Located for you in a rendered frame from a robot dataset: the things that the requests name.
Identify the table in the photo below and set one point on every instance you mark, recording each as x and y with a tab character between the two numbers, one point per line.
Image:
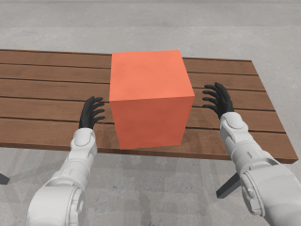
43	93

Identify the robot left upper arm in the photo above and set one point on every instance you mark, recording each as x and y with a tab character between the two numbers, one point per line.
58	206

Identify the carton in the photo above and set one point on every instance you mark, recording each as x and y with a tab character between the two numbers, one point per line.
151	97

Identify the robot left forearm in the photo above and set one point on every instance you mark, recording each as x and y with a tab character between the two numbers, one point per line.
78	165

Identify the robot right upper arm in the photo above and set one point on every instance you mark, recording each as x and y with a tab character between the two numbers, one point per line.
272	193

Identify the robot right hand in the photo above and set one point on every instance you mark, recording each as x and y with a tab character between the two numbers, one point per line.
222	101

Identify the robot right forearm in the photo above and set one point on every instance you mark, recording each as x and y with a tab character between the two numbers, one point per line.
243	150

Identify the robot left hand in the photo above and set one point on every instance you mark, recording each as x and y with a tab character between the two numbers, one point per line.
87	119

